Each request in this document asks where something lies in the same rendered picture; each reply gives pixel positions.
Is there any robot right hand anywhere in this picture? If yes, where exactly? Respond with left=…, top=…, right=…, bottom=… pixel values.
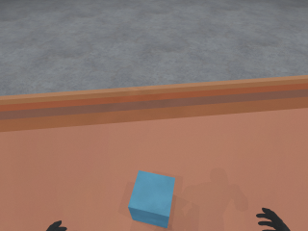
left=256, top=208, right=291, bottom=231

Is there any robot left hand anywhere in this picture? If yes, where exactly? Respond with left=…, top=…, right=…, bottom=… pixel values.
left=46, top=220, right=67, bottom=231

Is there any carton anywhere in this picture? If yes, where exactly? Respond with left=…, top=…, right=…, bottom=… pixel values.
left=128, top=170, right=175, bottom=228

